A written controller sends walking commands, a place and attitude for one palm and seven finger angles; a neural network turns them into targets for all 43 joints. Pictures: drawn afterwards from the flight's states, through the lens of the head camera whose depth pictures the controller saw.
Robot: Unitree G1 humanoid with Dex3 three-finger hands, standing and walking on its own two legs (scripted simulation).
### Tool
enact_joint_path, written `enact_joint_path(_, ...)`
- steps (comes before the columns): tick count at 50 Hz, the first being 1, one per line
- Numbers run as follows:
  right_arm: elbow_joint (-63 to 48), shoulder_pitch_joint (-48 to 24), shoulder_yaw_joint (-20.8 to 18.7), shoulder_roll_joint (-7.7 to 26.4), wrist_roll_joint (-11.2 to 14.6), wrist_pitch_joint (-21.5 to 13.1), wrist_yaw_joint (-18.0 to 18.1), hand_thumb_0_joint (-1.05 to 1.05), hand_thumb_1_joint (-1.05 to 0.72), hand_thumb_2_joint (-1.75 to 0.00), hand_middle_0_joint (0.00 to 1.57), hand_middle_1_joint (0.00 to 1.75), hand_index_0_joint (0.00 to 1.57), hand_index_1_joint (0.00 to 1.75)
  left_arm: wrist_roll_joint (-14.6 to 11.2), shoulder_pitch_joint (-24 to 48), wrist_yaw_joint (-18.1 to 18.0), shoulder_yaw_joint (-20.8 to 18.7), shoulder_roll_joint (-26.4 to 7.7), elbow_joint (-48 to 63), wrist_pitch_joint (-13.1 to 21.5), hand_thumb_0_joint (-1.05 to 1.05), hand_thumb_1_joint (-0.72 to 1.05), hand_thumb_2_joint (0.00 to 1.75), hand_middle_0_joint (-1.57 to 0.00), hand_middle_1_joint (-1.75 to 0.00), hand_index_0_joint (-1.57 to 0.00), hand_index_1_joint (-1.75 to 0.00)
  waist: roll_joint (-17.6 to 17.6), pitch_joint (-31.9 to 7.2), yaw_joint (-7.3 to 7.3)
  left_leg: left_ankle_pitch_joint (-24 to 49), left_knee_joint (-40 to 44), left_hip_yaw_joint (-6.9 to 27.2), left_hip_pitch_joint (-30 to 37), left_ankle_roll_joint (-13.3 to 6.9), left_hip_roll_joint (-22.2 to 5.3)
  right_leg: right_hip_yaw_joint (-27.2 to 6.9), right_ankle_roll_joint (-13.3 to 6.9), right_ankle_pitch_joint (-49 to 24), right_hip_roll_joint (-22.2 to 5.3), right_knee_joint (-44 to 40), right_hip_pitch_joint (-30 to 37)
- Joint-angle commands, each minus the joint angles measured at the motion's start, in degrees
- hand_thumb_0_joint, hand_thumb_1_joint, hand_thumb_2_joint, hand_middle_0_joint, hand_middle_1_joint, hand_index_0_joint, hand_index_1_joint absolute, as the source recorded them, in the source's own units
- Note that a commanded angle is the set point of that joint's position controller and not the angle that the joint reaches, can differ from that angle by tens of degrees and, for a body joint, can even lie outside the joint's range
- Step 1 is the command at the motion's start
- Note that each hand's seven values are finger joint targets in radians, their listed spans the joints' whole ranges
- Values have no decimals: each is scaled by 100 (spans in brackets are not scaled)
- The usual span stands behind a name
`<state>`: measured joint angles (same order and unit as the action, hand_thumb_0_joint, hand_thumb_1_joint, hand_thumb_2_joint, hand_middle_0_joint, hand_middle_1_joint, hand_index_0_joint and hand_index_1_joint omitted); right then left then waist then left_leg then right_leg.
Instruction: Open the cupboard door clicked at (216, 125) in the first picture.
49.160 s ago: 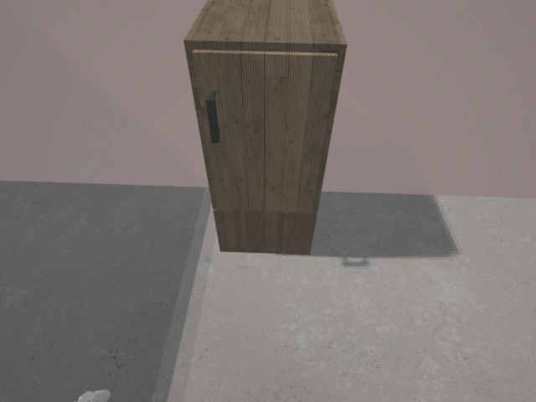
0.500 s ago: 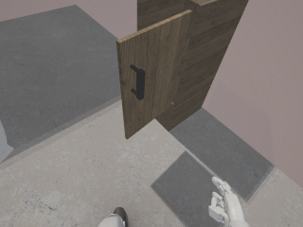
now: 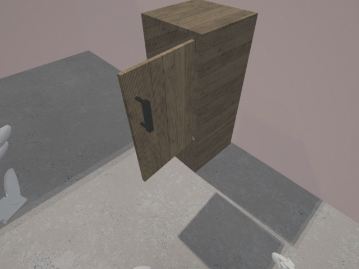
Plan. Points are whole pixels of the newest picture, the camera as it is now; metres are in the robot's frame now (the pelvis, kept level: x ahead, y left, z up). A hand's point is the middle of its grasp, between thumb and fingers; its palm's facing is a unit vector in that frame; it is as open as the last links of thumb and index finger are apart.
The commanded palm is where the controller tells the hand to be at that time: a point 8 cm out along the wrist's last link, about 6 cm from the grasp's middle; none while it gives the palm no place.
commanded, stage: stop stepping back and stand still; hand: left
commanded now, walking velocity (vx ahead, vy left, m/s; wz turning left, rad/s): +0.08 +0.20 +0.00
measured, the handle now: (144, 114) +0.65 +0.16 -0.03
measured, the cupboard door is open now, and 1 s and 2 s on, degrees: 95 95 95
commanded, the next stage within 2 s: let the arm hang, fingers relaxed in 0.16 s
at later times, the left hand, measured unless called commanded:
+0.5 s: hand out of the picture +0.06 +0.22 -0.15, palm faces +0.09 -0.98 -0.20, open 7.4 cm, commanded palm none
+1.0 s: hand out of the picture -0.07 +0.25 -0.16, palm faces +0.09 -0.96 -0.25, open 7.3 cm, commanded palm none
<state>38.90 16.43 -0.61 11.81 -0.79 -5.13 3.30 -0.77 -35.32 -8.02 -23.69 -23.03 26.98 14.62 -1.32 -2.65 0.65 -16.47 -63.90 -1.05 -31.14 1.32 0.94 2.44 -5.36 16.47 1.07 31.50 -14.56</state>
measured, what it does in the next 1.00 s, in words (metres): steps on the spot: left foot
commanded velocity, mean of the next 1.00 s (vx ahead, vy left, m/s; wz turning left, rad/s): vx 0.00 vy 0.02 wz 0.00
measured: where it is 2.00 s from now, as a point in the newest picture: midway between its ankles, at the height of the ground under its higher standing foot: outside the picture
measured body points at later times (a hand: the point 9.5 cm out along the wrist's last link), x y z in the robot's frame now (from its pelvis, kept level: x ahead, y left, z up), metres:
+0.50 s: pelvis -0.02 +0.04 -0.01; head -0.01 +0.03 +0.44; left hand +0.06 +0.27 -0.13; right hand +0.14 -0.19 -0.13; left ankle -0.02 +0.14 -0.74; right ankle +0.01 -0.05 -0.74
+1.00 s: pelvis -0.03 +0.06 +0.01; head -0.02 +0.05 +0.46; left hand -0.08 +0.30 -0.14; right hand -0.04 -0.17 -0.16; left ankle -0.02 +0.14 -0.74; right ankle +0.01 -0.05 -0.74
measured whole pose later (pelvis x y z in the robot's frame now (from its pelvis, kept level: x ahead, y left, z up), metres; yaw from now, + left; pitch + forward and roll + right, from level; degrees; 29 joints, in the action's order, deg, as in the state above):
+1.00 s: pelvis -0.03 +0.06 +0.01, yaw +4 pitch -2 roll +0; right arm 64.2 17.9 0.1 10.1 -1.4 1.0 1.3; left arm 0.8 -18.1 -1.5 -0.6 -10.7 -65.4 -0.8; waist 1.6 2.4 -0.3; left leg -10.9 -22.3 -4.6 -9.8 -3.1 1.8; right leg 4.8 -0.7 9.9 -1.7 23.4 -11.8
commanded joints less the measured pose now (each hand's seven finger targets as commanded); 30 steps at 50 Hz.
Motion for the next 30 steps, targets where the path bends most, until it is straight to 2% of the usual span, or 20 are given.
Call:
enact_joint_path(1, -795, -664, -275, 653, 64, -376, 97, 0, -90, -90, 20, 30, 20, 30, -23, 906, -153, -821, -1082, -7, 418, 0, 90, 90, -20, -30, -20, -30, -60, 172, 128, 449, 420, 51, -520, -43, -286, -1390, 130, -350, -1494, -1785, 382)
enact_joint_path(3, -813, -714, -300, 689, 98, -442, 139, 0, -90, -90, 20, 30, 20, 30, -21, 953, -180, -569, -909, -326, 399, 0, 90, 90, -20, -30, -20, -30, -289, 231, 44, 256, 1151, -97, -244, -108, -231, -1347, 374, -772, -1480, -1777, 570)
enact_joint_path(7, -895, -761, -303, 705, 130, -462, 108, 0, -90, -90, 20, 30, 20, 30, -51, 663, -276, -500, -861, -123, 318, 0, 90, 90, -20, -30, -20, -30, -1171, -192, -86, 51, 2499, -388, 371, -205, -85, -1157, 670, -1870, -1432, -1576, 1355)
enact_joint_path(9, -1009, -883, -279, 677, 116, -464, 81, 0, -90, -90, 20, 30, 20, 30, -31, 683, -306, -580, -954, 316, 271, 0, 90, 90, -20, -30, -20, -30, -1381, -263, -177, 58, 2923, -485, 686, -263, -43, -1094, 610, -2315, -1404, -1487, 1389)
enact_joint_path(10, -1053, -927, -280, 671, 112, -461, 70, 0, -90, -90, 20, 30, 20, 30, -18, 731, -318, -621, -1005, 569, 265, 0, 90, 90, -20, -30, -20, -30, -1310, -316, -202, 28, 3141, -480, 835, -292, -43, -1088, 524, -2537, -1432, -1399, 1453)
enact_joint_path(12, -1088, -924, -287, 706, 96, -456, 69, 0, -90, -90, 20, 30, 20, 30, -17, 867, -353, -713, -1175, 1077, 244, 0, 90, 90, -20, -30, -20, -30, -802, -388, -157, 231, 3681, -409, 1415, -305, -52, -1129, 428, -2258, -1426, -1328, 1217)
enact_joint_path(13, 398, -867, -278, 1188, 5, -387, -549, 0, -90, -90, 20, 30, 20, 30, 489, 1012, 513, 1591, 101, -3635, -865, 0, 90, 90, -20, -30, -20, -30, -242, 133, 146, 1048, 3025, 23, 869, -301, -345, -508, 200, -3705, -1604, -269, 573)
enact_joint_path(14, 70, -435, -164, 751, 81, 1, -516, 0, -90, -90, 20, 30, 20, 30, 268, 666, 697, 1590, 349, -3742, -1228, 0, 90, 90, -20, -30, -20, -30, 86, -239, 51, 1427, 3263, 111, 1515, -270, -300, -724, 151, -3281, -1232, -161, 382)
enact_joint_path(15, -49, -237, -138, 770, 58, 114, -481, 0, -90, -90, 20, 30, 20, 30, 250, 551, 728, 1715, 521, -3706, -1342, 0, 90, 90, -20, -30, -20, -30, 367, -341, 76, 2374, 3296, 260, 1851, -328, -593, -507, 300, -2219, -1075, -33, 45)
enact_joint_path(16, -20, -333, -182, 927, -7, 169, -479, 0, -90, -90, 20, 30, 20, 30, 273, 696, 713, 1831, 645, -3811, -1371, 0, 90, 90, -20, -30, -20, -30, 564, -409, -46, 2588, 3349, 653, 1796, -509, -987, -284, 344, -1158, -850, 241, -286)
enact_joint_path(17, -61, -531, -206, 1061, -50, 227, -460, 0, -90, -90, 20, 30, 20, 30, 311, 930, 713, 1938, 643, -4027, -1381, 0, 90, 90, -20, -30, -20, -30, 268, -335, -128, 2504, 3459, 813, 1651, -662, -1217, -173, 370, -353, -602, 404, -288)
enact_joint_path(18, -80, -617, -149, 1066, -100, 256, -411, 0, -90, -90, 20, 30, 20, 30, 303, 1049, 718, 1968, 640, -4260, -1378, 0, 90, 90, -20, -30, -20, -30, -8, -256, -187, 2520, 3506, 915, 1388, -774, -1301, -123, 400, -230, -537, 217, -70)
enact_joint_path(19, -67, -688, -111, 1063, -127, 267, -365, 0, -90, -90, 20, 30, 20, 30, 294, 1244, 738, 1965, 540, -4511, -1382, 0, 90, 90, -20, -30, -20, -30, -279, -199, -203, 2499, 3521, 894, 1207, -714, -1142, -197, 387, -777, -575, -16, 186)
enact_joint_path(20, 6, -714, -99, 1024, -128, 288, -332, 0, -90, -90, 20, 30, 20, 30, 282, 1460, 746, 1957, 398, -4845, -1386, 0, 90, 90, -20, -30, -20, -30, -550, -189, -170, 2411, 3458, 694, 1235, -568, -893, -366, 348, -1566, -690, -155, 390)
enact_joint_path(22, 253, -662, -78, 921, -116, 393, -297, 0, -90, -90, 20, 30, 20, 30, 253, 1716, 719, 1997, 249, -5574, -1409, 0, 90, 90, -20, -30, -20, -30, -657, -220, -75, 1882, 3404, 362, 1626, -329, -548, -633, 234, -2248, -944, -310, 352)
enact_joint_path(24, 536, -626, -17, 775, -105, 463, -264, 0, -90, -90, 20, 30, 20, 30, 207, 1879, 683, 2055, 305, -6224, -1426, 0, 90, 90, -20, -30, -20, -30, -72, -95, -30, 1719, 3727, 359, 1880, -302, -571, -600, 240, -1861, -885, -456, 262)
enact_joint_path(26, 799, -684, 24, 705, -90, 478, -248, 0, -90, -90, 20, 30, 20, 30, 180, 1868, 669, 2119, 381, -6807, -1454, 0, 90, 90, -20, -30, -20, -30, 808, 132, -85, 1382, 4107, 462, 1752, -353, -642, -468, 350, -997, -693, -628, 334)
enact_joint_path(27, 896, -702, 39, 722, -66, 500, -239, 0, -90, -90, 20, 30, 20, 30, 183, 1819, 662, 2141, 342, -7059, -1464, 0, 90, 90, -20, -30, -20, -30, 921, 290, -116, 1078, 4222, 491, 1683, -351, -663, -461, 362, -711, -648, -774, 348)
enact_joint_path(29, 1103, -581, 2, 522, -98, 540, -210, 0, -90, -90, 20, 30, 20, 30, 200, 1690, 647, 2072, 609, -7445, -1480, 0, 90, 90, -20, -30, -20, -30, 1407, 396, -111, 138, 4513, 516, 1442, -359, -657, -347, 334, -401, -614, -968, 486)
enact_joint_path(30, 1183, -540, 0, 519, -93, 570, -211, 0, -90, -90, 20, 30, 20, 30, 189, 1676, 655, 2108, 568, -7623, -1490, 0, 90, 90, -20, -30, -20, -30, 1539, 486, -111, -340, 4665, 558, 1328, -354, -645, -318, 320, -283, -586, -1003, 521)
